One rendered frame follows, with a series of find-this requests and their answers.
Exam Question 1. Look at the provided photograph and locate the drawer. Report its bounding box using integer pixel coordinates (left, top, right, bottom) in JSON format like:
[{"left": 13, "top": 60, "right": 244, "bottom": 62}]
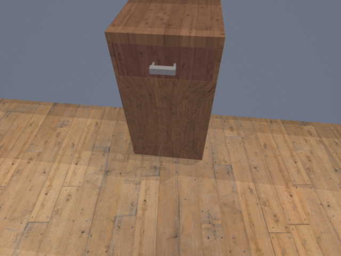
[{"left": 113, "top": 43, "right": 217, "bottom": 82}]

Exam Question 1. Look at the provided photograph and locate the cabinet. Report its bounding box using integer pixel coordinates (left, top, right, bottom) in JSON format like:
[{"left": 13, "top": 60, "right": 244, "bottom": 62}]
[{"left": 104, "top": 0, "right": 225, "bottom": 160}]

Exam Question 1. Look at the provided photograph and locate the handle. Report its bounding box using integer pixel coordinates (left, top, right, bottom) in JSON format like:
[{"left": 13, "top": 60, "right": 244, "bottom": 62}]
[{"left": 149, "top": 62, "right": 176, "bottom": 76}]

